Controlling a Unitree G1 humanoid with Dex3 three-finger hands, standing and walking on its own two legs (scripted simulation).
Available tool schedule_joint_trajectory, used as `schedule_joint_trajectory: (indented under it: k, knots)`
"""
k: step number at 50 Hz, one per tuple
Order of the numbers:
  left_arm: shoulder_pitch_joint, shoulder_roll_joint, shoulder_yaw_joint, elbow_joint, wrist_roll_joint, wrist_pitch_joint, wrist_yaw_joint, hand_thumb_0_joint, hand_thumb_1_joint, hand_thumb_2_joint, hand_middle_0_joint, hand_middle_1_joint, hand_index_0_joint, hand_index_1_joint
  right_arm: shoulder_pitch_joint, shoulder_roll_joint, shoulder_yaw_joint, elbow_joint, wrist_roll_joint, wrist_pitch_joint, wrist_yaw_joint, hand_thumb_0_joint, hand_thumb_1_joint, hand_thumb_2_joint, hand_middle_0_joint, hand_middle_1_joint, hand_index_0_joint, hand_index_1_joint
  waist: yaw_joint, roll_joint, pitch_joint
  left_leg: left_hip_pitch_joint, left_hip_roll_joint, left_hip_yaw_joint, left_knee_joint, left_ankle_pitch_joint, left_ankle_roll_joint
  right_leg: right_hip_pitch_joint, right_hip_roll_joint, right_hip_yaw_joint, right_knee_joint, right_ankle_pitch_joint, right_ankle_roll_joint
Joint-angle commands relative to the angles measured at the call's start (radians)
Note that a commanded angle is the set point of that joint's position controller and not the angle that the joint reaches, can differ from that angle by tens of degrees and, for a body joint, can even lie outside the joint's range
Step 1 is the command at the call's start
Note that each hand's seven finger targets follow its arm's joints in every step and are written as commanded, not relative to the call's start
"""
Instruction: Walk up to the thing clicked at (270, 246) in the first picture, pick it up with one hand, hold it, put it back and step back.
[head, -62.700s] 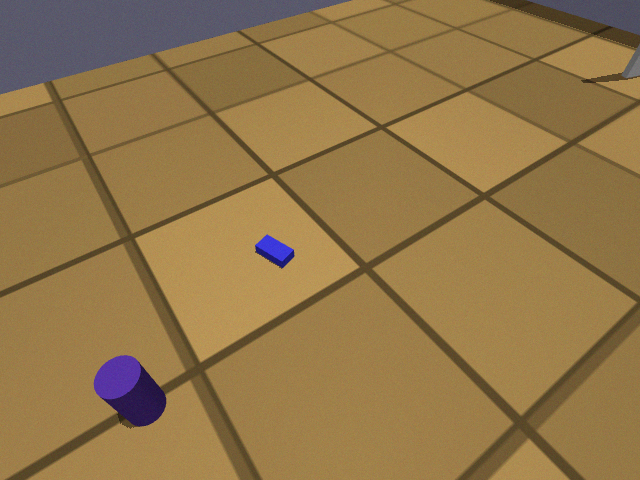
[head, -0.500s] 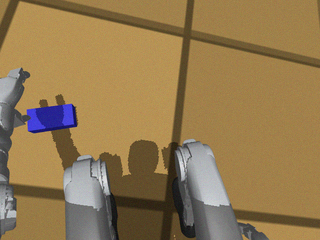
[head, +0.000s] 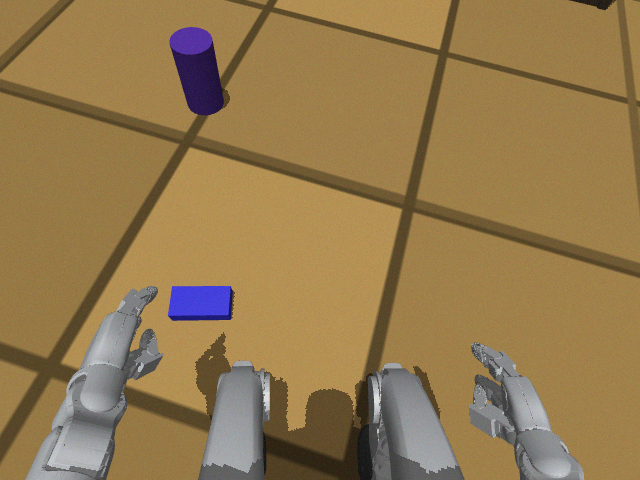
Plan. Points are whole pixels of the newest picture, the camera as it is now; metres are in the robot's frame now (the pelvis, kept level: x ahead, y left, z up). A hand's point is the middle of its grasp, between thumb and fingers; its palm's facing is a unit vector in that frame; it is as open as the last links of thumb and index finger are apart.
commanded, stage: home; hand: left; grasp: from above
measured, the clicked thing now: (201, 303) +0.50 +0.27 -0.53
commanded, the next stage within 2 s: none
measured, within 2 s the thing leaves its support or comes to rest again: neither
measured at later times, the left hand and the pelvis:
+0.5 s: hand (119, 368) +0.24 +0.18 +0.11, palm faces +0.10 -0.97 -0.21, open 7.4 cm; pelvis +0.07 +0.00 +0.15, yaw +2 degrees
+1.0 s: hand (119, 388) +0.22 +0.18 +0.11, palm faces +0.10 -0.97 -0.20, open 7.4 cm; pelvis +0.07 -0.01 +0.16, yaw +3 degrees
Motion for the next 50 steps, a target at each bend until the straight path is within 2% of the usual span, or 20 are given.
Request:
schedule_joint_trajectory:
  k: [1,3,6,8,10,11,13,18,20,24,28,33,37,38,40,45,50]
  knots:
    - [-0.052,0.130,0.079,-0.282,-0.103,0.027,0.043,0.000,0.900,0.900,-0.200,-0.300,-0.200,-0.300,0.051,-0.145,-0.063,-0.113,0.013,-0.063,-0.045,0.000,-0.901,-0.900,0.200,0.299,0.200,0.299,-0.032,0.125,-0.369,0.469,-0.021,0.011,-0.392,-0.053,0.044,0.312,0.034,0.016,-0.359,0.010,-0.053]
    - [0.012,0.112,0.083,-0.306,-0.141,0.059,0.051,0.000,0.900,0.900,-0.200,-0.300,-0.200,-0.300,0.065,-0.134,-0.055,-0.114,0.016,-0.074,-0.059,0.000,-0.901,-0.899,0.200,0.299,0.200,0.299,-0.030,0.121,-0.350,0.526,-0.021,0.010,-0.438,-0.024,0.042,0.374,0.033,0.018,-0.412,0.035,-0.052]
    - [0.096,0.066,0.081,-0.354,-0.187,0.103,0.062,0.000,0.900,0.900,-0.200,-0.301,-0.200,-0.300,0.098,-0.120,-0.042,-0.119,0.018,-0.090,-0.081,0.000,-0.901,-0.899,0.200,0.299,0.200,0.299,-0.030,0.108,-0.341,0.626,-0.015,-0.001,-0.506,0.071,0.034,0.466,0.034,0.011,-0.472,0.122,-0.051]
    - [0.159,0.039,0.086,-0.366,-0.218,0.131,0.069,0.000,0.900,0.900,-0.200,-0.300,-0.200,-0.300,0.115,-0.109,-0.032,-0.120,0.019,-0.102,-0.099,0.000,-0.901,-0.900,0.200,0.299,0.200,0.299,-0.024,0.097,-0.312,0.663,-0.015,-0.005,-0.551,0.121,0.032,0.526,0.036,0.007,-0.514,0.165,-0.050]
    - [0.210,0.002,0.078,-0.395,-0.252,0.153,0.069,0.000,0.900,0.900,-0.200,-0.300,-0.200,-0.300,0.130,-0.105,-0.026,-0.119,0.018,-0.117,-0.117,0.000,-0.901,-0.899,0.200,0.299,0.200,0.299,-0.030,0.091,-0.281,0.714,-0.012,-0.004,-0.602,0.157,0.030,0.589,0.039,0.003,-0.564,0.200,-0.048]
    - [0.224,-0.014,0.077,-0.421,-0.263,0.159,0.068,0.000,0.900,0.900,-0.200,-0.301,-0.200,-0.300,0.137,-0.104,-0.026,-0.121,0.016,-0.126,-0.127,0.000,-0.901,-0.899,0.200,0.299,0.200,0.299,-0.034,0.099,-0.274,0.742,-0.011,-0.006,-0.625,0.184,0.026,0.609,0.040,0.000,-0.577,0.221,-0.047]
    - [0.290,-0.021,0.091,-0.443,-0.283,0.176,0.066,0.000,0.900,0.900,-0.200,-0.300,-0.200,-0.300,0.150,-0.104,-0.024,-0.128,0.013,-0.141,-0.143,0.000,-0.901,-0.899,0.200,0.299,0.200,0.299,-0.014,0.119,-0.241,0.799,-0.010,-0.010,-0.682,0.203,0.020,0.648,0.040,-0.007,-0.617,0.234,-0.047]
    - [0.417,-0.062,0.086,-0.531,-0.317,0.207,0.058,0.000,0.900,0.900,-0.200,-0.301,-0.200,-0.300,0.184,-0.086,-0.023,-0.149,0.007,-0.172,-0.169,0.000,-0.901,-0.899,0.200,0.299,0.200,0.299,-0.012,0.092,-0.188,0.886,-0.016,0.025,-0.754,0.309,0.023,0.781,0.047,-0.016,-0.731,0.323,-0.041]
    - [0.476,-0.069,0.080,-0.568,-0.319,0.219,0.053,0.000,0.900,0.900,-0.200,-0.300,-0.200,-0.300,0.187,-0.083,-0.021,-0.166,0.007,-0.183,-0.177,0.000,-0.901,-0.900,0.200,0.299,0.200,0.299,0.004,0.087,-0.169,0.915,-0.021,0.035,-0.780,0.349,0.023,0.816,0.051,-0.024,-0.761,0.352,-0.042]
    - [0.539,-0.086,0.065,-0.582,-0.310,0.225,0.036,0.000,0.900,0.900,-0.200,-0.300,-0.200,-0.300,0.189,-0.077,-0.025,-0.169,-0.004,-0.202,-0.186,0.000,-0.901,-0.900,0.200,0.299,0.200,0.299,-0.005,0.046,-0.102,0.937,-0.027,0.049,-0.805,0.362,0.030,0.853,0.053,-0.031,-0.817,0.361,-0.036]
    - [0.544,-0.086,0.057,-0.599,-0.306,0.218,0.018,0.000,0.900,0.900,-0.200,-0.300,-0.200,-0.300,0.184,-0.087,-0.033,-0.173,-0.010,-0.218,-0.188,0.000,-0.901,-0.900,0.200,0.299,0.200,0.299,-0.005,0.004,-0.075,0.955,-0.033,0.065,-0.823,0.359,0.037,0.875,0.051,-0.034,-0.850,0.358,-0.026]
    - [0.489,-0.076,0.060,-0.563,-0.295,0.202,0.004,0.000,0.900,0.900,-0.200,-0.299,-0.200,-0.299,0.166,-0.095,-0.037,-0.168,-0.018,-0.239,-0.188,0.000,-0.900,-0.900,0.200,0.300,0.200,0.300,-0.014,-0.010,-0.018,0.945,-0.039,0.079,-0.836,0.282,0.041,0.847,0.042,-0.032,-0.876,0.286,-0.018]
    - [0.490,-0.065,0.071,-0.596,-0.290,0.189,0.002,0.000,0.900,0.899,-0.200,-0.298,-0.200,-0.298,0.157,-0.095,-0.036,-0.166,-0.021,-0.251,-0.187,0.000,-0.899,-0.900,0.200,0.300,0.200,0.300,0.005,0.018,-0.049,0.960,-0.043,0.086,-0.834,0.289,0.038,0.866,0.038,-0.030,-0.870,0.292,-0.019]
    - [0.489,-0.075,0.058,-0.605,-0.291,0.186,-0.001,0.000,0.900,0.899,-0.200,-0.298,-0.200,-0.299,0.165,-0.098,-0.041,-0.159,-0.023,-0.253,-0.185,0.000,-0.899,-0.900,0.200,0.300,0.200,0.300,-0.006,0.025,-0.083,0.983,-0.042,0.080,-0.830,0.313,0.037,0.879,0.039,-0.027,-0.860,0.321,-0.020]
    - [0.500,-0.066,0.066,-0.594,-0.287,0.185,0.007,0.000,0.900,0.899,-0.200,-0.298,-0.200,-0.298,0.156,-0.098,-0.038,-0.161,-0.022,-0.254,-0.185,0.000,-0.899,-0.900,0.200,0.300,0.200,0.300,0.005,0.032,-0.076,0.979,-0.042,0.080,-0.830,0.330,0.035,0.884,0.038,-0.031,-0.858,0.337,-0.021]
    - [0.509,-0.070,0.059,-0.586,-0.284,0.184,0.010,0.000,0.900,0.899,-0.200,-0.299,-0.200,-0.299,0.158,-0.097,-0.037,-0.151,-0.024,-0.251,-0.185,0.000,-0.900,-0.900,0.200,0.300,0.200,0.300,0.009,0.049,-0.090,0.991,-0.038,0.077,-0.832,0.354,0.032,0.893,0.041,-0.031,-0.847,0.358,-0.025]
    - [0.489,-0.074,0.050,-0.577,-0.285,0.186,0.012,0.000,0.900,0.900,-0.200,-0.299,-0.200,-0.299,0.142,-0.098,-0.031,-0.154,-0.021,-0.252,-0.185,0.000,-0.900,-0.900,0.200,0.300,0.200,0.300,0.012,0.029,-0.037,0.961,-0.036,0.067,-0.858,0.276,0.033,0.872,0.046,-0.040,-0.860,0.277,-0.029]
